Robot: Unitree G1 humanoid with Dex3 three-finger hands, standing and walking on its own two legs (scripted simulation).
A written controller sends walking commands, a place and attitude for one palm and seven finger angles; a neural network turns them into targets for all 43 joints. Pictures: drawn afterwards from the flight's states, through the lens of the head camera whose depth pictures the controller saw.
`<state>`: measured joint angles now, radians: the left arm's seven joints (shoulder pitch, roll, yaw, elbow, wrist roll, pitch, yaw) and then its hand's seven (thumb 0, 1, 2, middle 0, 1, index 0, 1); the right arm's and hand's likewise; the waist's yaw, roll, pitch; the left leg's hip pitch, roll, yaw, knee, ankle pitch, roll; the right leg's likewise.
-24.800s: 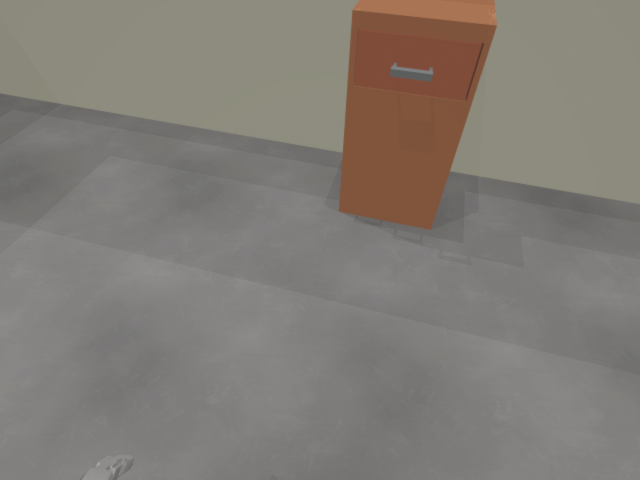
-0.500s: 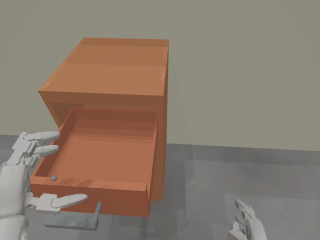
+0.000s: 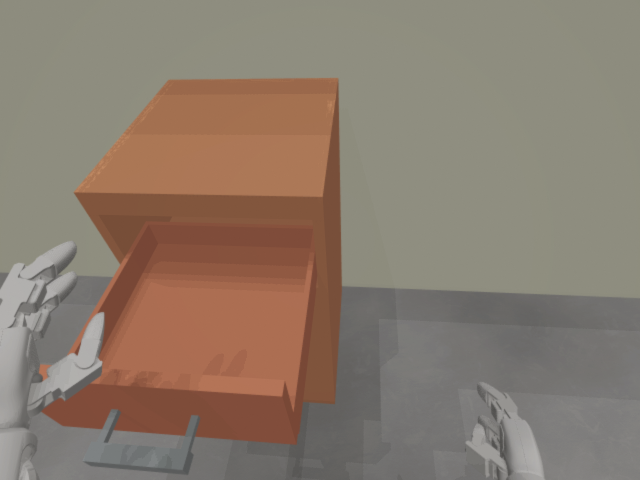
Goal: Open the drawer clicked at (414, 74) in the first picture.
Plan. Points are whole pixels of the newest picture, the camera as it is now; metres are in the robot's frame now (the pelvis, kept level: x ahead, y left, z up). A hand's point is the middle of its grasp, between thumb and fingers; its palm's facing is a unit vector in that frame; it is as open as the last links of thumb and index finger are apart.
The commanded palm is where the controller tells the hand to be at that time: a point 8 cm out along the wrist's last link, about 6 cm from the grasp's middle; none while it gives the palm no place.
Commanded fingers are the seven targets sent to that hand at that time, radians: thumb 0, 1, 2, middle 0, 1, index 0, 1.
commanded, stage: draw the hand back to the body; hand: left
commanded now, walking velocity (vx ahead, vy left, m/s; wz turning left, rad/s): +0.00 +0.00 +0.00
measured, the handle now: (146, 439) +0.17 +0.27 -0.06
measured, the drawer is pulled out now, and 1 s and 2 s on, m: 0.30 0.30 0.30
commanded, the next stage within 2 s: step back with the hand held close in 0.18 s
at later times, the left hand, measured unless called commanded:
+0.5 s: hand (77, 360) +0.17 +0.25 +0.16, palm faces +0.32 -0.81 -0.49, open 7.4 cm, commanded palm +0.10 +0.29 +0.18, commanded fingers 0.00 0.90 0.90 -0.20 -0.30 -0.20 -0.30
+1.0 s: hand out of the picture +0.07 +0.25 +0.17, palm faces +0.37 -0.80 -0.48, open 7.4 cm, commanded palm +0.01 +0.30 +0.18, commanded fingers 0.00 0.90 0.90 -0.20 -0.30 -0.20 -0.30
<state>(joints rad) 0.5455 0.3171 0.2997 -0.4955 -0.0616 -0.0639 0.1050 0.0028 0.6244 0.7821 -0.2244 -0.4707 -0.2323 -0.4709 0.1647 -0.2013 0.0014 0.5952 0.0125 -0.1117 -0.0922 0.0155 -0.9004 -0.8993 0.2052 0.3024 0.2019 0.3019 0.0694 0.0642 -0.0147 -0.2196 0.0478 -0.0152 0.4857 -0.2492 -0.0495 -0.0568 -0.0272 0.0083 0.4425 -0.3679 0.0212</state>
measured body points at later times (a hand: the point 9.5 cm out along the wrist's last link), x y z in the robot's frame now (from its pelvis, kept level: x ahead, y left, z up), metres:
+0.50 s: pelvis -0.03 +0.01 +0.00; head +0.01 -0.01 +0.45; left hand +0.15 +0.29 +0.19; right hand +0.17 -0.22 -0.09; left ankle +0.01 +0.15 -0.74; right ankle -0.08 -0.13 -0.74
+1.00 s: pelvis -0.11 +0.02 -0.01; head -0.08 +0.02 +0.43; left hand +0.05 +0.29 +0.19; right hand +0.08 -0.20 -0.10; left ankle +0.00 +0.15 -0.73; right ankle -0.08 -0.13 -0.74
